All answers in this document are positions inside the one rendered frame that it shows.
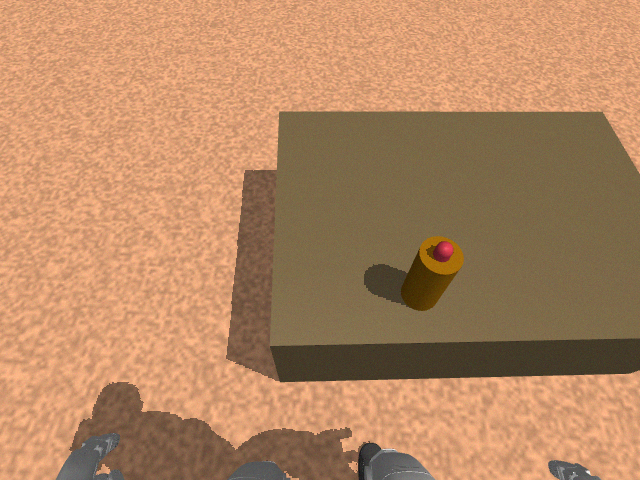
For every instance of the bottle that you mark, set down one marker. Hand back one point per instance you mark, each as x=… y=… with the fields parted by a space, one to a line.
x=436 y=264

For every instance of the left robot hand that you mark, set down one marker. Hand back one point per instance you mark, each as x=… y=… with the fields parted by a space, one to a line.
x=82 y=464

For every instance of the right robot hand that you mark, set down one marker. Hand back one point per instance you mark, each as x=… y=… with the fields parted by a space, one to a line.
x=567 y=471

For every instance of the right robot foot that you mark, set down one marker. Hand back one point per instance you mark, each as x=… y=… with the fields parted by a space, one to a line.
x=365 y=455

